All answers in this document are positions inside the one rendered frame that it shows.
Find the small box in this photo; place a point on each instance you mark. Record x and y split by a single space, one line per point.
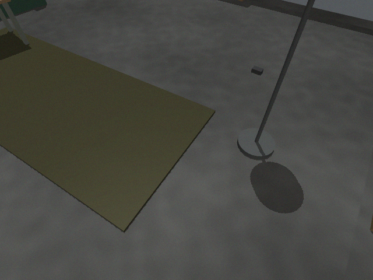
257 70

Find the floor lamp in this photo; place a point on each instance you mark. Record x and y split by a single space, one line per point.
255 142

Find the sofa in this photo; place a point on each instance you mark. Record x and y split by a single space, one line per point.
18 6

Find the coffee table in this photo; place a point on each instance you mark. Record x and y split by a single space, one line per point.
13 19

